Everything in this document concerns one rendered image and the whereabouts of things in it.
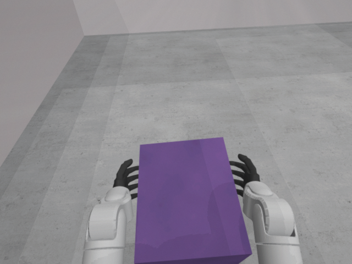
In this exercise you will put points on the right robot hand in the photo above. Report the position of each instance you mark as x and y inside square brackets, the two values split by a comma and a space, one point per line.
[250, 174]

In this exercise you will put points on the carton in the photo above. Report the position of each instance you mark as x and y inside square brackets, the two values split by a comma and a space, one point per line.
[188, 211]

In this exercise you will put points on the left robot hand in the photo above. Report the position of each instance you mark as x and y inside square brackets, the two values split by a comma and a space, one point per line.
[123, 180]

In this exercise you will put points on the robot right forearm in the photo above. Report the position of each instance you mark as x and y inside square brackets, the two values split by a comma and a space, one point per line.
[274, 225]

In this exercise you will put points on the robot left forearm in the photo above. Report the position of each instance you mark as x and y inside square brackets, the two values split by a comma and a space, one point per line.
[106, 228]

